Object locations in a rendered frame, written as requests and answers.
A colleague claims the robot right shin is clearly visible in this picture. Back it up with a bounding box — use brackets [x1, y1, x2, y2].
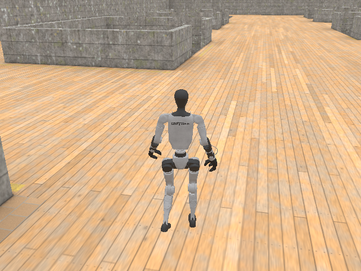
[189, 184, 197, 220]

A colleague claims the right robot thigh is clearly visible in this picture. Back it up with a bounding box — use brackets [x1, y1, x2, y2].
[188, 157, 200, 194]

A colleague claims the robot left upper arm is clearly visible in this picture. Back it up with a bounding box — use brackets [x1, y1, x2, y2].
[153, 113, 169, 144]

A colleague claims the robot right upper arm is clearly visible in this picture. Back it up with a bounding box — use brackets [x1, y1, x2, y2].
[193, 114, 208, 146]

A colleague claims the right robot forearm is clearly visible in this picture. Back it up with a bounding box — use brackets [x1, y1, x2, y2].
[203, 137, 215, 161]

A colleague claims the left robot hand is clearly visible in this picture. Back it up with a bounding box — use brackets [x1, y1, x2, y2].
[148, 150, 161, 159]

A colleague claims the right robot hand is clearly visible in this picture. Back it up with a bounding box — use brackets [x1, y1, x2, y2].
[204, 158, 217, 172]

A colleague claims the left robot forearm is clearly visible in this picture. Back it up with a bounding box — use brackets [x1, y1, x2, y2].
[149, 135, 159, 152]

